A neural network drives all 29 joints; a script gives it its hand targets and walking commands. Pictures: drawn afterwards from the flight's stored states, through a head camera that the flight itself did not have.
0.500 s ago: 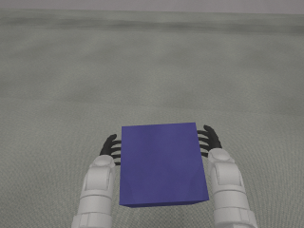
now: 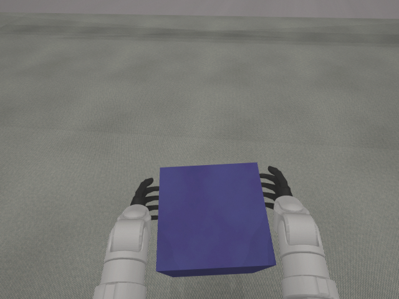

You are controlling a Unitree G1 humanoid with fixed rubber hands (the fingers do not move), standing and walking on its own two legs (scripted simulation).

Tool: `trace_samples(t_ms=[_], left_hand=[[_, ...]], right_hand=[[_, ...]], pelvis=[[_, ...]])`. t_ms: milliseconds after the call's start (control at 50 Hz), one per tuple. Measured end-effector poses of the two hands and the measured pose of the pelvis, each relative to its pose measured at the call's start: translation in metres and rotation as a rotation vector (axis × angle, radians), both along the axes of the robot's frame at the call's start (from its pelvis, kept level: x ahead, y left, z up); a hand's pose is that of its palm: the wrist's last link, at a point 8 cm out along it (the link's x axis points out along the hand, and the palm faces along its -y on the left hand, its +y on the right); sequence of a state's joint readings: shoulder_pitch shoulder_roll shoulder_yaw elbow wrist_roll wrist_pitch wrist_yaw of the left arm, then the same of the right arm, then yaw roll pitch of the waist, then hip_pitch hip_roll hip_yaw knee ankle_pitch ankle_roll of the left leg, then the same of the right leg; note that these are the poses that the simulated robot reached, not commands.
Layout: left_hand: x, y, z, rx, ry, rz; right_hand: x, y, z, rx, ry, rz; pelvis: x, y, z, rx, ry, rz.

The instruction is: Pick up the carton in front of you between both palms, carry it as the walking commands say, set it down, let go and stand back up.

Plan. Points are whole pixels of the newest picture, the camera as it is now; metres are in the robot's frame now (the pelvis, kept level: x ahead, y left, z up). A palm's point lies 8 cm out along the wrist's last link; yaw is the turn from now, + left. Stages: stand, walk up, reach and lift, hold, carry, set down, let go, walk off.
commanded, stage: carry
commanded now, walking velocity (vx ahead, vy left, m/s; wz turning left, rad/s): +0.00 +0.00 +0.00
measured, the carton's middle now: (210, 225) +0.30 -0.01 -0.06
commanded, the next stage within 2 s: hold in 0.26 s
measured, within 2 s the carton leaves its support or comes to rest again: neither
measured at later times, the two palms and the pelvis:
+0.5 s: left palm (117, 231) +0.24 +0.18 +0.04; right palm (263, 201) +0.30 -0.11 +0.05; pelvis -0.01 -0.01 +0.01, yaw +8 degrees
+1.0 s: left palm (139, 226) +0.25 +0.14 +0.05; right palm (282, 193) +0.31 -0.15 +0.05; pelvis -0.01 -0.06 +0.01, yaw +11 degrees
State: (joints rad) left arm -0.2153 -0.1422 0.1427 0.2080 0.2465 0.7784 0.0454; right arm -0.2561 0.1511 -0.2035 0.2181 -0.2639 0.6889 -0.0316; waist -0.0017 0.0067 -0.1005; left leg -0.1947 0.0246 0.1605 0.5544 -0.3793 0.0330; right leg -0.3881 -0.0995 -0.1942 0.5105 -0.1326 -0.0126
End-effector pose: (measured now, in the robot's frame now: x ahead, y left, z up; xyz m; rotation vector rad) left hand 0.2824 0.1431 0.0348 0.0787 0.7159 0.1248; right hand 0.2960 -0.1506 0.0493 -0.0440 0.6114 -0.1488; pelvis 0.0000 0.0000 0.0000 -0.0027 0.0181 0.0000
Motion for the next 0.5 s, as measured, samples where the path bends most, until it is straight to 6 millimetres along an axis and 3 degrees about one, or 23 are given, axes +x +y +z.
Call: trace_samples(t_ms=[320, 500], left_hand=[[-0.008, 0.004, -0.001, 0.011, 0.001, -0.004], [-0.041, 0.035, 0.001, 0.008, -0.001, 0.165]], right_hand=[[-0.008, 0.003, 0.0, 0.01, 0.001, 0.009], [0.001, 0.038, 0.001, 0.012, 0.0, 0.182]], pelvis=[[-0.007, 0.002, 0.004, -0.008, -0.054, 0.04], [-0.012, -0.01, 0.011, 0.01, -0.12, 0.145]])
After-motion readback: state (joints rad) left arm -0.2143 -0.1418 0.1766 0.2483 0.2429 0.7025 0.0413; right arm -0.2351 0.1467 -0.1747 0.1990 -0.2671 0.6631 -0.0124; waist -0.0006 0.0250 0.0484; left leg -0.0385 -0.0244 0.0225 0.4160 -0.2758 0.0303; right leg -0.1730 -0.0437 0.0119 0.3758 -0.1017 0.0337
